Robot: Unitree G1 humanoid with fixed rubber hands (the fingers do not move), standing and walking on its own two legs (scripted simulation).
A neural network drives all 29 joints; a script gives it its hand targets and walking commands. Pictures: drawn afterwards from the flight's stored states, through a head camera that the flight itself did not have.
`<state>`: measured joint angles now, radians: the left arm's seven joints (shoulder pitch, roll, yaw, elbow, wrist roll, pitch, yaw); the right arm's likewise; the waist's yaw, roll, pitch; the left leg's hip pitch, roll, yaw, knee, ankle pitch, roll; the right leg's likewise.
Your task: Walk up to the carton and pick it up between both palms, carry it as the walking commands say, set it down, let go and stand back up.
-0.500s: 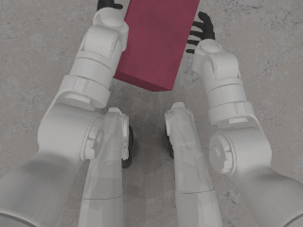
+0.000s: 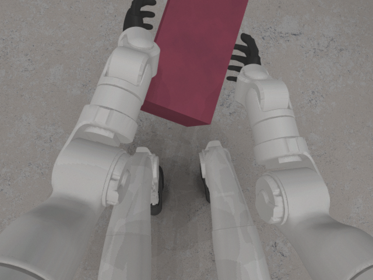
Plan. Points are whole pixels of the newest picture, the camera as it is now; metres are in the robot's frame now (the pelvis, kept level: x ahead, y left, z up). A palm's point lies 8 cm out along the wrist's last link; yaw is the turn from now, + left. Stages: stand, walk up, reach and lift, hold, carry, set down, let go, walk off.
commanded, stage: reach and lift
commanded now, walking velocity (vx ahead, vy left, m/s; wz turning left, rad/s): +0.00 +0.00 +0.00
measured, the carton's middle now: (187, 52) +0.54 -0.03 -0.11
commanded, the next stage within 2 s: none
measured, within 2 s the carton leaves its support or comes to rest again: neither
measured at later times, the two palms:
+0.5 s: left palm (123, 23) +0.49 +0.07 +0.07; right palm (263, 70) +0.43 -0.14 +0.03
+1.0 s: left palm (109, 5) +0.47 +0.07 +0.13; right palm (281, 62) +0.42 -0.14 +0.09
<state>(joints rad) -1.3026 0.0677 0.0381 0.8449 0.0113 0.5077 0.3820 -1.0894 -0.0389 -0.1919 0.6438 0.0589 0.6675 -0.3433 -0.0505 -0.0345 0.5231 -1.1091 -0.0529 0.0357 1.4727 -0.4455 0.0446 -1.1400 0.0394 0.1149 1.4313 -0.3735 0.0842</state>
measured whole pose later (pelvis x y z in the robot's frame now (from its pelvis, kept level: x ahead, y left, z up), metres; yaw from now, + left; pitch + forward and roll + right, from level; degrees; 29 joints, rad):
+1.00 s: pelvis +0.00 +0.02 +0.10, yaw -2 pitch -6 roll -1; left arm -1.12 0.01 0.06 0.82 0.04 0.54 0.39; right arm -0.97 0.00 -0.19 0.68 0.05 0.70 -0.34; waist -0.05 0.00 0.51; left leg -0.62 -0.03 0.03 1.02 -0.30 0.06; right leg -0.63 0.04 0.13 0.94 -0.20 0.08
